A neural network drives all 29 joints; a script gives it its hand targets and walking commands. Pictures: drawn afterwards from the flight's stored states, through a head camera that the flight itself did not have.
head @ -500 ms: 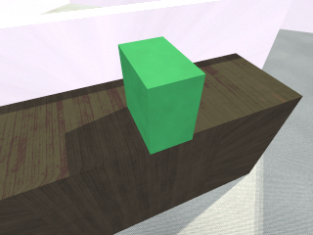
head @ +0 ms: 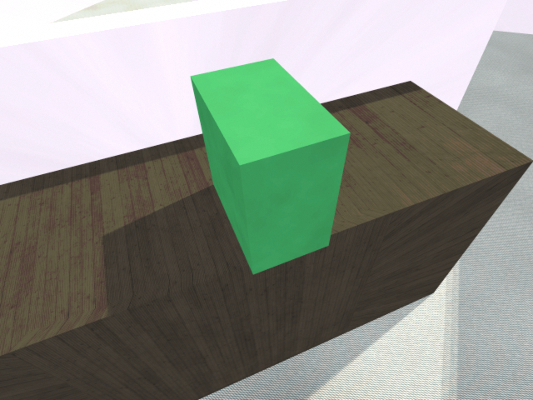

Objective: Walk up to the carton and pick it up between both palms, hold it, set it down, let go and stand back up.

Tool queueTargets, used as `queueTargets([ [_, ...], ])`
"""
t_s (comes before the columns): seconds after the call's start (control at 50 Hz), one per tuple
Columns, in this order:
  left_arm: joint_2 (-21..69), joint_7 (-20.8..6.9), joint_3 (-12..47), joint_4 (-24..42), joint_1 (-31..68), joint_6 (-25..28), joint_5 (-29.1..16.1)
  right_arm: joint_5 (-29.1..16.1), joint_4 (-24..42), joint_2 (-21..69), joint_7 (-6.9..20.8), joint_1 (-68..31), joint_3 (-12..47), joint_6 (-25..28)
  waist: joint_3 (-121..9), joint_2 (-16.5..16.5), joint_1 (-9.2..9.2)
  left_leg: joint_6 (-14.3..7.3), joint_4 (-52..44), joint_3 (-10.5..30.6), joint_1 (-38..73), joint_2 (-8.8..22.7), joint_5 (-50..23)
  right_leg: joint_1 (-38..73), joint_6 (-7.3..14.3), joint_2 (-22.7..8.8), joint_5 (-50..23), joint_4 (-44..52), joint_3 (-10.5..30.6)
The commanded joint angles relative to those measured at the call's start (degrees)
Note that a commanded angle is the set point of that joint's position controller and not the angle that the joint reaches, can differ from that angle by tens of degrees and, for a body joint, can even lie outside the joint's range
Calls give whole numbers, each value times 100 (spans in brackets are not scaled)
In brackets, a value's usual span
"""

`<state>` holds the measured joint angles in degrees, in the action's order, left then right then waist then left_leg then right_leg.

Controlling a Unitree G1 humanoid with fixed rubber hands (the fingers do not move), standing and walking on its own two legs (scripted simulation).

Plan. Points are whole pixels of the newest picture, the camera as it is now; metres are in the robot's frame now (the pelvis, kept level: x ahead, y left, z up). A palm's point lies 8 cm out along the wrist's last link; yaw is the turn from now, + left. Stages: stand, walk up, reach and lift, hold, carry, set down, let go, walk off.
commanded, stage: walk up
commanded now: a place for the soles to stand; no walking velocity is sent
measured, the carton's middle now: (263, 165) +0.52 +0.02 +0.07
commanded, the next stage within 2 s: none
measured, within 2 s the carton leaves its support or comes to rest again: neither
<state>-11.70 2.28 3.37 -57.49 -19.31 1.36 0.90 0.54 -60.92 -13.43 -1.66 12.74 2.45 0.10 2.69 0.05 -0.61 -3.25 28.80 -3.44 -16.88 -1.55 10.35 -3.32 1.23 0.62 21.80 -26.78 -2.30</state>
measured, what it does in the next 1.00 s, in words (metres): steps to the right: right foot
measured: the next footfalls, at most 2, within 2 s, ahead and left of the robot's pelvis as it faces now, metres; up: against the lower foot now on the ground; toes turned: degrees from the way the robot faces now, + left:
right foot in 0.90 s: +0.11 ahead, -0.23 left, +0.00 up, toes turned +8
left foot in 1.66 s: +0.23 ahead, -0.08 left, +0.00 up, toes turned +23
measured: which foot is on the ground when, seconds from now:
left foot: down 0.00-0.90, up 0.92-1.00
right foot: down 0.00-0.42, up 0.44-0.88, down 0.90-1.00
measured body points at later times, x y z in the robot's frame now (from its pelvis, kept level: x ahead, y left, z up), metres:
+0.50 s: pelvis -0.01 +0.01 +0.01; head +0.01 +0.02 +0.46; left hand -0.02 +0.26 -0.14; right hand -0.03 -0.25 -0.13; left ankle +0.05 +0.09 -0.73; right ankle -0.09 -0.11 -0.69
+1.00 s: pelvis +0.02 -0.16 -0.01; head +0.01 -0.19 +0.44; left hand -0.08 +0.09 -0.14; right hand +0.12 -0.42 -0.16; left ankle +0.05 +0.03 -0.68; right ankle +0.07 -0.24 -0.73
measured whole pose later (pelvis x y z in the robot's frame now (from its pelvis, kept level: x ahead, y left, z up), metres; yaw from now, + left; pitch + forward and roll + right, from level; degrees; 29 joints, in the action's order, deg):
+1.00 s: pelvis +0.02 -0.16 -0.01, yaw +13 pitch -5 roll +2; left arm -13.8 0.8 1.3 -53.9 -25.6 -0.6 2.1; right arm 1.8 -51.8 -16.7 -2.1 19.6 -1.8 -1.5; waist 2.8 -1.4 2.4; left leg -1.0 54.2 9.3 -26.7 -3.4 27.1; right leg -14.7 -0.5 -2.6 20.2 -37.6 -4.6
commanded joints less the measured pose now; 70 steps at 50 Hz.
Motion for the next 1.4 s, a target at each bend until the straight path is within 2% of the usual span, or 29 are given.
queueTargets([
  [0.0,-659,24,-140,18,-440,-33,7,-5,42,-566,-29,312,-95,-5,60,201,-30,-214,-95,667,688,679,-1484,-686,178,-794,-1873,465,504],
  [0.2,-697,-36,-185,-44,-168,-50,-11,-15,-59,-627,-16,273,-108,-40,391,15,-38,-134,-556,897,652,619,-253,-1005,262,-728,-351,825,555],
  [0.36,-668,-58,-194,-163,-331,-48,-23,-30,-108,-665,-24,464,-96,-15,302,-78,32,-55,-1131,1347,566,763,496,-860,184,-568,-107,733,447],
  [0.38,-1148,-170,-373,-133,-554,-139,229,242,-173,-862,-28,1532,-320,21,-149,-4,-267,-143,-1495,2425,1183,1291,2622,-1374,169,-188,1505,-569,-96],
  [0.4,-1041,-228,-372,19,-591,-215,330,201,-244,-1165,-87,2140,-403,12,1,-601,-359,-282,-2308,3777,1429,1942,4164,-2171,118,86,1902,-1621,-133],
  [0.42,-917,-271,-326,57,-557,-237,412,205,-150,-1292,-169,2115,-448,44,172,-457,-308,-494,-2420,4254,1284,2279,4619,-2527,93,-57,1718,-2446,256],
  [0.44,-712,-317,-278,170,-486,-219,440,182,-3,-1215,-222,1798,-482,108,243,-277,-167,-636,-2235,4069,1263,2312,4223,-2801,90,-286,1343,-2753,501],
  [0.48,-705,-339,-321,331,-260,-111,385,163,264,-924,-211,1424,-448,241,189,-159,-8,-637,-2010,3487,1228,2056,3097,-3025,-62,-501,464,-2891,646],
  [0.5,-836,-350,-366,343,-181,-59,371,158,304,-837,-190,1430,-441,291,43,-215,-24,-475,-1964,3128,1285,1862,2529,-2947,-120,-488,57,-2884,583],
  [0.56,-768,-429,-370,282,-216,-90,417,177,366,-673,-125,1655,-433,359,-175,-398,-9,-325,-1698,2261,1157,1403,1528,-2820,-244,-419,-463,-3043,382],
  [0.62,-752,-482,-373,317,-425,-243,403,149,483,-740,-85,1606,-484,309,-77,-872,168,-331,-1894,1871,285,1074,2417,-2462,-321,-294,-426,-2957,104],
  [0.68,-769,-403,-340,525,-314,-339,331,155,698,-938,-59,1379,-546,162,577,-1566,171,-529,-2059,1862,-896,1128,3242,-2123,-434,-311,84,-2560,32],
  [0.76,-953,-274,-395,613,-538,-353,212,129,998,-1193,-43,1060,-637,15,721,-1750,229,-486,-1755,1906,-1544,1119,3362,-1393,-336,-353,-29,-2166,79],
  [0.8,-930,-206,-399,531,-950,-309,173,135,1167,-1301,-56,788,-668,-19,629,-1399,410,-419,-1280,1911,-1803,1073,3316,-735,-295,-333,-208,-1678,14],
  [0.82,-892,-170,-387,421,-1329,-265,157,156,1226,-1224,-58,712,-655,-45,469,-924,561,-305,-591,1800,-1940,835,3209,-214,-314,-288,-233,-1205,61],
  [0.84,-925,-139,-376,312,-1721,-216,178,177,1208,-956,-68,777,-609,-92,581,-91,705,-182,472,1617,-2009,398,3155,-133,-385,-382,266,-380,346],
  [0.86,-1196,-110,-384,199,-2164,-163,239,140,1208,-456,-61,967,-474,-128,760,1467,770,-6,2197,1286,-2262,-443,2826,-468,-376,-1183,1855,989,1774],
  [0.88,-1408,-111,-370,394,-1730,-147,210,156,1228,-43,-59,1296,-289,-135,1382,1753,326,84,2926,1363,-2593,-592,2517,-1301,-457,-2001,3357,1954,3127],
  [0.9,-1433,-94,-403,560,-1232,-143,117,157,1190,-22,-29,1372,-263,-110,1646,1371,104,102,2948,1352,-2631,-321,2054,-1554,-428,-2174,3681,2354,3214],
  [0.92,-1493,-89,-442,616,-897,-154,111,91,1231,-229,-42,1282,-337,-105,1549,1685,123,190,3049,1421,-2509,-233,1819,-1989,-514,-2275,3961,2842,3770],
  [0.94,-1343,-123,-464,649,-596,-139,49,107,1218,-539,-53,1087,-457,-91,1650,1564,87,292,3160,1356,-2216,-67,1494,-2304,-489,-2096,3840,2947,3513],
  [0.98,-1069,-133,-396,624,-267,-55,23,92,838,-744,58,1385,-509,-66,1229,1071,-132,492,2956,1037,-1794,-18,938,-1578,-554,-1509,1968,2303,1735],
  [1.02,-815,-90,-321,450,-639,14,50,164,805,-634,158,1426,-472,-62,852,866,-144,510,2717,738,-1740,51,526,-887,-503,-1406,936,1899,1101],
  [1.04,-633,-92,-284,294,-998,23,56,171,779,-567,188,1261,-456,-78,773,666,-41,519,2667,599,-1747,19,364,-589,-533,-1362,695,1819,1016],
  [1.12,-683,-23,-320,196,-1534,16,76,156,809,-407,275,894,-405,-117,424,515,148,521,2518,329,-2139,22,-60,236,-701,-1472,645,1770,1040],
  [1.22,-586,27,-291,119,-1744,-25,97,145,696,-461,210,683,-346,-106,736,791,245,499,2239,267,-2400,225,-63,243,-652,-1610,873,1846,1054],
  [1.26,-446,54,-233,58,-1927,-25,95,152,648,-434,184,619,-300,-92,894,773,295,465,2127,214,-2537,237,7,412,-571,-1561,334,1701,904],
  [1.34,-374,67,-229,-70,-2238,-3,59,176,594,-387,148,545,-237,-59,825,674,374,338,1992,-89,-2295,197,-61,550,-699,-1418,-1302,1466,583],
  [1.38,-306,99,-202,-29,-2151,22,74,159,557,-305,110,498,-201,-80,881,603,264,291,1881,-82,-2044,202,-148,362,-729,-1416,-2714,1238,383],
])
